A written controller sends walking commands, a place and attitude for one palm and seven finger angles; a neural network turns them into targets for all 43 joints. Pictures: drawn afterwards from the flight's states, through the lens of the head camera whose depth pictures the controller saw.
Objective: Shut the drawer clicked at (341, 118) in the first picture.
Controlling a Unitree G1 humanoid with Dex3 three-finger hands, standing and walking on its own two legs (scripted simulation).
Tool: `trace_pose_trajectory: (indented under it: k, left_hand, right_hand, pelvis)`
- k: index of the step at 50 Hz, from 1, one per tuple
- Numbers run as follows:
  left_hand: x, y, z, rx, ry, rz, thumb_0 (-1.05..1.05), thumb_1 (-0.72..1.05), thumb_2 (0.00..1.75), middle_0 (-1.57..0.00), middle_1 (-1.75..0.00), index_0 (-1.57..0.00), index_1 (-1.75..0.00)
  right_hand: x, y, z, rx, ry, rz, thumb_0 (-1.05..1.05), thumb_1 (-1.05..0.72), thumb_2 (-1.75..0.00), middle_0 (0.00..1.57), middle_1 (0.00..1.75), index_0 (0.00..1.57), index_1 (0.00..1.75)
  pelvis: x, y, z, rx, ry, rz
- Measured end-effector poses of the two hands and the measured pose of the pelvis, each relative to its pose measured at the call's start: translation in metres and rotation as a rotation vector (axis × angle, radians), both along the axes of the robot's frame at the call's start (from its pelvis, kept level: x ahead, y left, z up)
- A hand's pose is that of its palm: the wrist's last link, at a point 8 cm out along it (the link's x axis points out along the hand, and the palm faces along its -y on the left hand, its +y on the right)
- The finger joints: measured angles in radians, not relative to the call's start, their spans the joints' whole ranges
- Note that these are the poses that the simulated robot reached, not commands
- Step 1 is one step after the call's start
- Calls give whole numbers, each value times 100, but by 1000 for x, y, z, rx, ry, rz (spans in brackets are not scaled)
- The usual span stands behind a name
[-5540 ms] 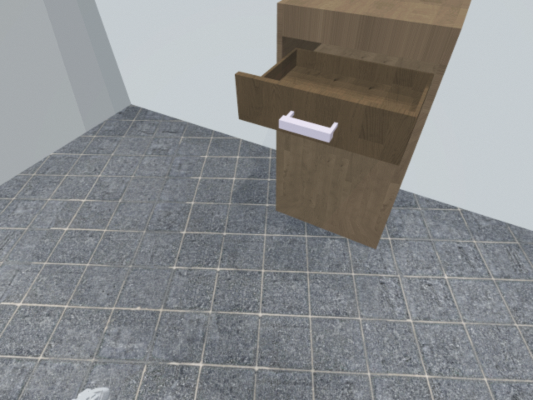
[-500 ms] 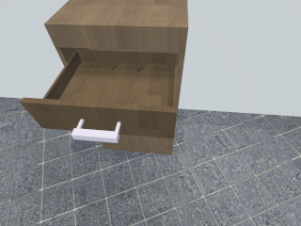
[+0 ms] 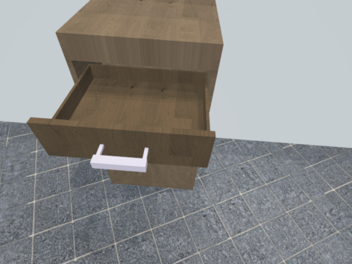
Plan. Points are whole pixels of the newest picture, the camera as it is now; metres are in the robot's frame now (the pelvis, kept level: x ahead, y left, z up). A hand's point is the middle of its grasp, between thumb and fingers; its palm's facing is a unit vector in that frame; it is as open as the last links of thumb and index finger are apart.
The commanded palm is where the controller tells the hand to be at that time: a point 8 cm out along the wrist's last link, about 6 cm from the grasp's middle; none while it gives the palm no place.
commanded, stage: come to a stop and stand still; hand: left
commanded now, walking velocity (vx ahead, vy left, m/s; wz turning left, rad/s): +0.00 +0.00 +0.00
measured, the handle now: (121, 156) +0.37 +0.17 +0.01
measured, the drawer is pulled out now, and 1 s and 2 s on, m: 0.30 0.30 0.30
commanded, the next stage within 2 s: look again from close up in 0.04 s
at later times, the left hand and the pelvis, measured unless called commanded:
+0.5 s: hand out of the picture -0.01 +0.16 -0.18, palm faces +0.01 -0.98 -0.20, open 7.4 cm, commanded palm none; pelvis -0.02 -0.02 -0.01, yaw +0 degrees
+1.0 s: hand out of the picture -0.04 +0.17 -0.19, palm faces +0.03 -0.98 -0.18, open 7.4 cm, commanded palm none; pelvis -0.01 -0.01 -0.01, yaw +1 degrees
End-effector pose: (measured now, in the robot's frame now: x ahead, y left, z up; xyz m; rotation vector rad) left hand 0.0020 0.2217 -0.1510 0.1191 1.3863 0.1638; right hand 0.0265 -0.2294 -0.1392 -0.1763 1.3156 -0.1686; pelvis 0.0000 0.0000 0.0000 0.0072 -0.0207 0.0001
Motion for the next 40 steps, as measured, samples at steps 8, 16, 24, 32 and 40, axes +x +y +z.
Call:
trace_pose_trajectory:
  k: [8,16,24,32,40]
  left_hand:
    - [-9,-4,4,21,28,-13,1,91,90,-20,-30,-20,-30]
    - [-22,-8,1,48,17,-38,1,91,90,-20,-30,-20,-30]
    - [-19,-16,-3,28,-53,-44,1,91,90,-20,-30,-20,-30]
    - [-22,-16,-4,11,-65,-51,1,91,90,-20,-30,-20,-30]
    - [-34,-11,-4,3,-34,-42,1,91,90,-20,-30,-20,-30]
  right_hand:
    - [-45,4,-7,45,117,-26,0,-92,-89,20,30,20,30]
    - [-55,1,-18,72,86,-37,0,-91,-89,20,30,20,30]
    - [-43,-10,-15,50,18,-22,1,-92,-89,20,30,20,30]
    - [-42,-14,-7,29,-5,-7,1,-92,-89,19,30,20,30]
    - [-53,-7,-6,35,37,-3,1,-92,-89,20,30,20,30]
  pelvis:
    - [-3,-6,1,-2,7,5]
    - [-14,-13,-8,-9,-2,5]
    - [-23,-17,-10,-9,-23,3]
    - [-32,-17,-8,-9,-24,3]
    - [-32,-12,-6,-12,-19,7]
